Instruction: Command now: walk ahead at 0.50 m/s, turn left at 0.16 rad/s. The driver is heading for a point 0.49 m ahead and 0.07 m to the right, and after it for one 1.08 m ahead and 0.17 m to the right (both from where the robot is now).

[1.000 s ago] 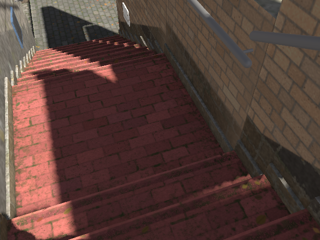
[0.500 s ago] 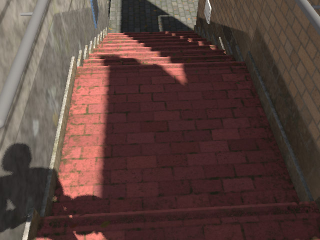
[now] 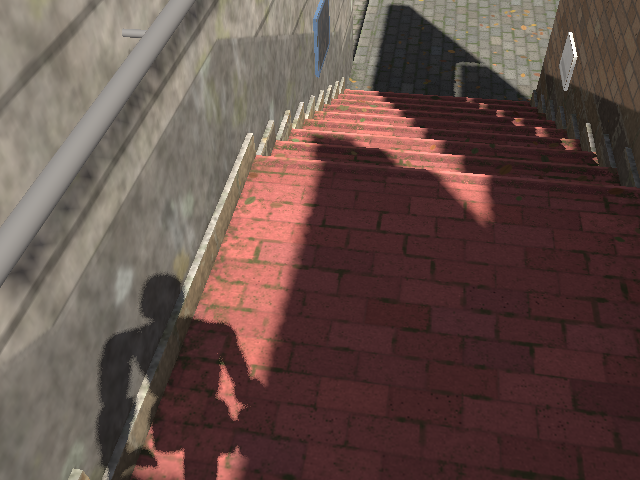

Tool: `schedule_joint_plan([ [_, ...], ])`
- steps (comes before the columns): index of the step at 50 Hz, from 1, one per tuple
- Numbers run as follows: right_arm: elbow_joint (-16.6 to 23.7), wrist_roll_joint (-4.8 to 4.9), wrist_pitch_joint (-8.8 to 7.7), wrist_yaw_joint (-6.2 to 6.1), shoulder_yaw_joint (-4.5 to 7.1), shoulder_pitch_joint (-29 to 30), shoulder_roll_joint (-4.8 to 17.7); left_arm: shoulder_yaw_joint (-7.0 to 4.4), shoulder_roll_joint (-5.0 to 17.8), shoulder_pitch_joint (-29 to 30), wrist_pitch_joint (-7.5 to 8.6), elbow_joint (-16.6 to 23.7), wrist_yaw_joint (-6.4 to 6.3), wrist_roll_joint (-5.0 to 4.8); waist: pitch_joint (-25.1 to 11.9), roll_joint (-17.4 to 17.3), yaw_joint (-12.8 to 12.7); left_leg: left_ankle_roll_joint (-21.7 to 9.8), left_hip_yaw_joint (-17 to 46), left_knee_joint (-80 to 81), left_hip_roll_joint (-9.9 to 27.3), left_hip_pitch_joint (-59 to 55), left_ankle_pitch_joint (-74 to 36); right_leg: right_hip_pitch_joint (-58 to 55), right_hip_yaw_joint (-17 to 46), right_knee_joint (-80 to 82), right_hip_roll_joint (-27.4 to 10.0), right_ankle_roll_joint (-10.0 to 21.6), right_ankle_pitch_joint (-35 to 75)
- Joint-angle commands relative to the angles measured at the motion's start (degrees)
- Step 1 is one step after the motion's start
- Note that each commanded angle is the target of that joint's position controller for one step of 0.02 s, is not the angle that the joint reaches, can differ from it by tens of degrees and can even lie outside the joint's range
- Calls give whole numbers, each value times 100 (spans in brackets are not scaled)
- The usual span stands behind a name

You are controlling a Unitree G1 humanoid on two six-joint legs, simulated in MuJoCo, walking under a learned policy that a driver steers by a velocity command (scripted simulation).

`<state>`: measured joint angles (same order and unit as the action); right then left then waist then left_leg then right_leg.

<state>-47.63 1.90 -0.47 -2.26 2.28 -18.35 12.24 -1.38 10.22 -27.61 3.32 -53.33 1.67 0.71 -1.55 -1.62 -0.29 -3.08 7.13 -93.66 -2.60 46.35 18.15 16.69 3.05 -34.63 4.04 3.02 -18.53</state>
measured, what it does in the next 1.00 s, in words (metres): goes down, turning right: left foot 0.16 m lower, then right foot 0.16 m lower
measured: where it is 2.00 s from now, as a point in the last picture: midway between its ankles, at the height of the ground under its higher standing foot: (395, 370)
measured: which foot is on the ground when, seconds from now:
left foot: up 0.00-0.38, down 0.40-1.00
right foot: down 0.00-0.40, up 0.42-0.96, down 0.98-1.00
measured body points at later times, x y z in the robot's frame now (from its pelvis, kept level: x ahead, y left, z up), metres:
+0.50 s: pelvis +0.30 +0.08 -0.16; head +0.32 +0.09 +0.29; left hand +0.23 +0.32 -0.31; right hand +0.46 -0.15 -0.27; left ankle +0.34 +0.17 -0.89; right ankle +0.12 -0.09 -0.63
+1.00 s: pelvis +0.59 +0.00 -0.29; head +0.63 -0.01 +0.16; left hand +0.91 +0.10 -0.36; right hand +0.42 -0.20 -0.43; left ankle +0.35 +0.17 -0.85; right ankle +0.69 -0.11 -1.03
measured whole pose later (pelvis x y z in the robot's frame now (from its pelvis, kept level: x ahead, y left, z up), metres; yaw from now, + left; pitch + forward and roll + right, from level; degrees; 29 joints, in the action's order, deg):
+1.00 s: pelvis +0.59 +0.00 -0.29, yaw -18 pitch +3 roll +3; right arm -56.5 0.7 -2.6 -2.1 1.8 -29.9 12.3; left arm -2.5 12.6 2.9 3.2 -39.8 5.8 -1.0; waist 0.8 2.5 6.5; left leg 0.9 -12.4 -71.5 4.5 3.6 49.1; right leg 26.0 -0.1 -22.9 0.6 6.2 12.2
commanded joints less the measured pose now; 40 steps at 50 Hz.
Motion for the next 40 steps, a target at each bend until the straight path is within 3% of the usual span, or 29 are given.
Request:
schedule_joint_plan([
  [1,559,-405,-185,84,176,310,347,-40,673,720,243,513,-213,-39,578,836,297,199,-13,2981,667,-243,-2244,1060,1469,1716,-1207,951,1884],
  [2,560,-424,-178,148,84,285,12,-61,725,432,193,297,-272,-3,233,856,308,281,-97,3069,710,-634,-2468,996,1451,1494,-1234,1021,2483],
  [3,427,-319,-197,227,84,-39,23,-108,921,304,195,212,-258,53,-50,909,407,281,-114,2799,657,-933,-3010,871,1470,1256,-1308,1057,2626],
  [6,785,-188,-255,295,194,993,450,-78,716,-600,234,-93,-305,-201,282,583,-142,57,349,4167,824,1021,-3311,-1148,1842,716,-1448,1005,1601],
  [8,1023,-213,-372,378,151,1681,382,-80,754,-955,230,-165,-323,-128,477,623,-422,-19,314,4772,806,1382,-3390,-1580,2109,487,-1534,943,1242],
  [10,1102,-349,-491,527,102,1987,285,-9,605,-830,139,-64,-452,-129,656,394,-532,52,-91,5841,625,125,-4683,-535,1496,202,-1154,814,677],
  [13,1196,-123,-452,632,55,2116,155,-12,744,-677,-35,-16,-419,-181,869,663,-700,247,-444,6297,300,-1379,-4488,442,1264,-74,-908,755,390],
  [14,1272,-111,-426,635,24,2242,156,-70,885,-653,-73,42,-443,-228,868,742,-791,275,-398,6486,299,-1254,-4167,114,1329,-287,-883,777,577],
  [16,1345,-130,-446,665,-2,2392,147,-100,761,-688,-175,26,-483,-286,777,699,-956,341,-256,7090,396,-1352,-3653,-461,1433,-809,-825,781,789],
  [17,1360,-128,-458,636,11,2371,208,-133,769,-595,-223,23,-512,-292,687,671,-911,317,-158,7280,494,-1440,-3413,-790,1528,-1244,-766,738,990],
  [19,875,-215,-503,564,232,1012,581,-162,781,-403,-244,-109,-515,-223,143,512,-229,67,-331,7801,616,-2835,-3750,-876,1400,-2776,-589,611,2007],
  [20,379,-239,-477,513,356,-601,817,-138,736,-413,-175,-270,-420,-167,-230,346,449,-1,-416,7475,852,-4833,-4269,316,1149,-4361,-379,354,1245],
  [21,-77,-287,-410,483,381,-1939,956,-99,311,-785,-80,-468,-332,-185,-970,-588,827,-260,107,6222,1567,-6998,-5313,2108,867,-6926,378,-37,-2583],
  [22,-102,-286,-274,475,299,-1836,1142,-42,238,-1754,67,-349,-224,-372,-1462,-1642,342,-574,754,4819,2322,-7781,-6304,3454,1144,-8248,76,-273,-3307],
  [23,-31,-187,-155,478,446,-1714,1607,-45,623,-1366,193,166,-194,-582,-2140,-2253,449,-1401,2158,5666,3160,-7837,-4099,4197,1070,-8724,15,-459,-2833],
  [24,-36,-146,-91,450,403,-1384,1278,-95,867,-379,146,503,-265,-564,-1545,-1082,532,-1524,2116,6635,2951,-6932,-1468,4669,572,-7868,-325,-479,-1837],
  [25,117,-373,-130,422,273,-535,892,-211,1025,411,26,687,-431,-445,-645,-62,332,-1440,1977,7388,2677,-5227,-690,4199,347,-7441,-546,-357,-880],
  [26,86,-392,-224,439,218,-76,875,-218,925,441,-118,753,-558,-390,-137,-114,-37,-1579,2226,7418,2808,-3984,-1140,3777,400,-7326,-739,-380,-489],
  [27,179,-326,-401,467,80,535,373,-319,1017,163,-159,560,-538,-305,195,232,-406,-1124,1586,7325,2304,-3059,-1546,3186,1019,-5777,-933,-210,575],
  [28,99,-294,-480,460,49,564,262,-331,863,53,-169,458,-522,-240,301,-326,-469,-833,1020,7316,1996,-2849,-1916,3020,963,-5311,-1038,-162,758],
  [29,79,-289,-590,408,11,518,230,-360,758,283,-138,516,-483,-250,489,-334,-397,-625,229,7568,1586,-2461,-2055,2671,911,-4014,-1026,-221,1327],
  [30,-149,-268,-625,274,70,258,375,-387,658,750,-102,741,-443,-183,418,-588,-256,-657,214,7510,1618,-2803,-2903,2856,810,-3269,-948,-236,1473],
  [31,-344,-358,-595,176,58,-59,380,-308,414,952,-119,778,-380,-166,207,-707,-160,-751,-29,7457,1641,-3027,-3634,2769,758,-3178,-970,-248,1675],
  [32,-461,-439,-605,136,76,-325,459,-300,381,812,-138,726,-277,-132,-60,-487,-198,-858,40,7188,1809,-3404,-3786,2854,802,-3219,-951,-202,2093],
  [33,-474,-352,-605,122,83,-399,508,-299,406,837,-155,791,-203,-119,-81,-345,-190,-865,5,7194,1879,-3591,-3804,3010,885,-3057,-934,-135,2197],
  [35,-529,-113,-659,10,130,-562,559,-398,684,1530,-65,1104,-52,-118,255,-189,-9,-382,-323,7013,1685,-4010,-3097,3419,1071,-1750,-714,77,3401],
  [36,-503,-109,-648,-98,199,-489,782,-339,614,1930,13,1235,12,-130,510,31,-12,-193,-881,6972,1322,-3404,-2265,2865,680,-649,-619,41,4358],
  [38,-650,-165,-609,-120,51,-792,405,-275,337,2396,11,1367,189,-70,428,-139,262,-158,-1237,6751,1174,-2803,-1194,1651,199,-203,-425,62,5620],
  [40,-657,-175,-540,-108,37,-958,449,-271,407,2613,-101,1545,259,-131,681,-200,376,-264,-1068,6329,1371,-3152,-958,1958,386,-109,-439,61,5209],
])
